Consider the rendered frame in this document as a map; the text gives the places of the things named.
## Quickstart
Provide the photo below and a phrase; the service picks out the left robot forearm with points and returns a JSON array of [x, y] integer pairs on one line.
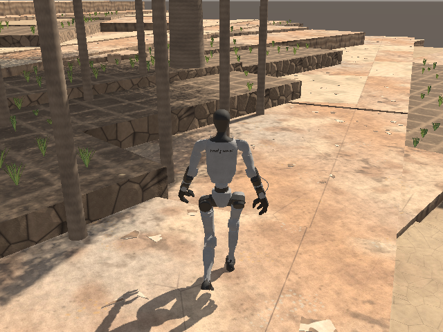
[[186, 181]]

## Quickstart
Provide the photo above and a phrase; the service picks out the right robot upper arm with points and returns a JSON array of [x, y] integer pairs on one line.
[[242, 145]]

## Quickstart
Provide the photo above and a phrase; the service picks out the right robot forearm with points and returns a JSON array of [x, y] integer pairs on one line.
[[256, 181]]

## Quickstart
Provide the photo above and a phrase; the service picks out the robot right hand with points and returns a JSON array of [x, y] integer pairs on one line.
[[264, 204]]

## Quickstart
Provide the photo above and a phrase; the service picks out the robot left hand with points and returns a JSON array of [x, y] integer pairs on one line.
[[187, 193]]

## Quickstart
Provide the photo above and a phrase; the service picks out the humanoid robot torso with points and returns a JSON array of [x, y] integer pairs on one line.
[[221, 160]]

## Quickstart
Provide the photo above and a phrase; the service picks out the left robot thigh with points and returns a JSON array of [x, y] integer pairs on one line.
[[207, 217]]

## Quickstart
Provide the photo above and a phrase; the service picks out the left robot upper arm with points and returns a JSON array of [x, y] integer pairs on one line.
[[199, 146]]

